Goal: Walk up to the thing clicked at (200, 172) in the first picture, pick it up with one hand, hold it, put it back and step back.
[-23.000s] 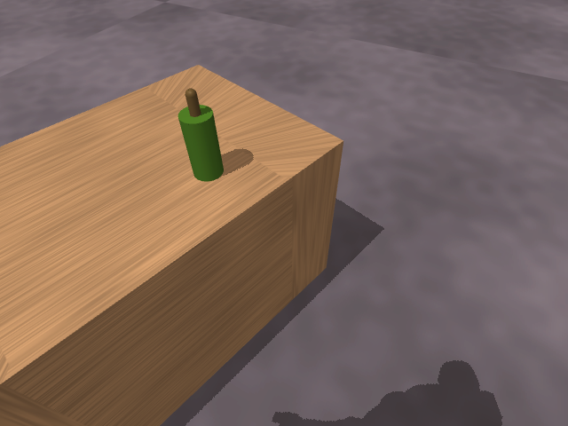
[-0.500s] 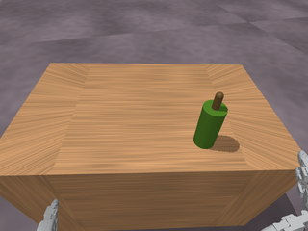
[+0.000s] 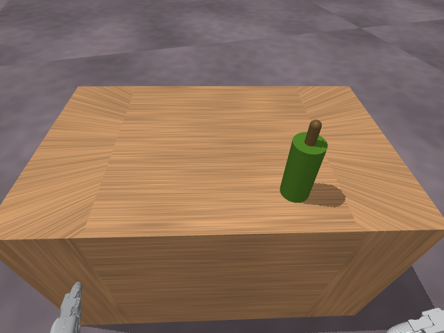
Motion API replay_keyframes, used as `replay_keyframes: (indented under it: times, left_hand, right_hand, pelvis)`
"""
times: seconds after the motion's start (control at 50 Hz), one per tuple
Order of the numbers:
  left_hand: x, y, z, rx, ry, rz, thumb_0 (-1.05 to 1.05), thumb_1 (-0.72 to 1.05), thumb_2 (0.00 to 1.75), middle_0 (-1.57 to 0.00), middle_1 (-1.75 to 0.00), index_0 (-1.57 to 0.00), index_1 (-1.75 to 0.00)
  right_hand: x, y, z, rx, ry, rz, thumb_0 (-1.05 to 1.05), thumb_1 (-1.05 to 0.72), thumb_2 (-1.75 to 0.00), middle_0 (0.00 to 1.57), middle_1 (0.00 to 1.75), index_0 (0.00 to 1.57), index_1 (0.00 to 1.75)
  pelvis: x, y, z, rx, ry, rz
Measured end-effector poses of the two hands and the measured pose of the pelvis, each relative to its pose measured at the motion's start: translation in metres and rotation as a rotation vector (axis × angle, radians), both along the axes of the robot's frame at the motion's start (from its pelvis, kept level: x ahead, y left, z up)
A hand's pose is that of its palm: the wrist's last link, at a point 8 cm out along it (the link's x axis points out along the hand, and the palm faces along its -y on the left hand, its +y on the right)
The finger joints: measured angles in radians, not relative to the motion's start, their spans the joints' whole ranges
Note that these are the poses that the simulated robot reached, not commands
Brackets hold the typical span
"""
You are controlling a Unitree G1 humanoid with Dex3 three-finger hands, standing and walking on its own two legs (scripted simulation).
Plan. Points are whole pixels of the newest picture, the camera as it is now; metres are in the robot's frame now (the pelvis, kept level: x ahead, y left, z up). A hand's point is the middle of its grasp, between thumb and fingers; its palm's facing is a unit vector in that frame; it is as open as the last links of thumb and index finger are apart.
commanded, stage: home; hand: right
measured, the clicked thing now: (304, 160) +0.50 -0.20 +0.02
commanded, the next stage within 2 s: none
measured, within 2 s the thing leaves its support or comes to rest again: neither
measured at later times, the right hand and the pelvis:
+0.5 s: hand (322, 320) +0.19 -0.17 -0.07, palm faces +0.08 +0.98 -0.18, open 17.3 cm; pelvis +0.01 -0.01 -0.01, yaw +1 degrees
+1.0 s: hand (325, 313) +0.20 -0.18 -0.07, palm faces +0.11 +0.96 -0.26, open 17.2 cm; pelvis +0.02 -0.01 -0.02, yaw +1 degrees
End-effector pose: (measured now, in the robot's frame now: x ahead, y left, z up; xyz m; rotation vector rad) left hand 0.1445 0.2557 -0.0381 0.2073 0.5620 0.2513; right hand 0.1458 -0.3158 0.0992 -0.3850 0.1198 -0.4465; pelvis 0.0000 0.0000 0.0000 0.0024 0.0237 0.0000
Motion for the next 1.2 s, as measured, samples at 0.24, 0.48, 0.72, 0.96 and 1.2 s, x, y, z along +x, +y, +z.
replay_keyframes:
  times: [0.24,0.48,0.72,0.96,1.2]
  left_hand:
    - [0.010,-0.045,-0.011,-0.083,0.016,-0.091,0.00,0.09,0.50,-0.13,-0.19,-0.14,-0.19]
    - [0.012,-0.031,-0.008,-0.018,0.034,-0.050,0.01,0.72,0.81,-0.18,-0.27,-0.19,-0.27]
    - [0.014,-0.022,-0.038,-0.027,0.131,-0.020,0.01,0.88,0.89,-0.20,-0.30,-0.20,-0.30]
    - [0.014,-0.020,-0.050,-0.017,0.164,0.007,0.02,0.89,0.90,-0.20,-0.30,-0.21,-0.30]
    - [0.023,-0.022,-0.044,0.002,0.115,0.002,0.02,0.90,0.90,-0.20,-0.30,-0.21,-0.30]
  right_hand:
    - [0.000,0.039,-0.071,0.186,0.207,0.088,-0.01,0.50,-0.09,0.06,0.06,0.06,0.06]
    - [0.015,0.091,-0.148,0.347,0.457,0.189,-0.01,0.51,-0.08,0.06,0.06,0.06,0.06]
    - [0.026,0.087,-0.144,0.302,0.472,0.156,-0.01,0.50,-0.08,0.06,0.06,0.06,0.06]
    - [0.028,0.086,-0.146,0.294,0.520,0.123,-0.01,0.49,-0.09,0.06,0.06,0.06,0.06]
    - [0.028,0.085,-0.145,0.291,0.540,0.108,-0.01,0.50,-0.08,0.06,0.06,0.06,0.06]
  pelvis:
    - [0.002,-0.006,-0.002,0.002,0.026,0.007]
    - [0.008,-0.005,-0.009,0.006,0.065,0.011]
    - [0.018,-0.005,-0.015,0.019,0.079,0.016]
    - [0.021,-0.006,-0.019,0.023,0.095,0.014]
    - [0.021,-0.007,-0.019,0.027,0.097,0.012]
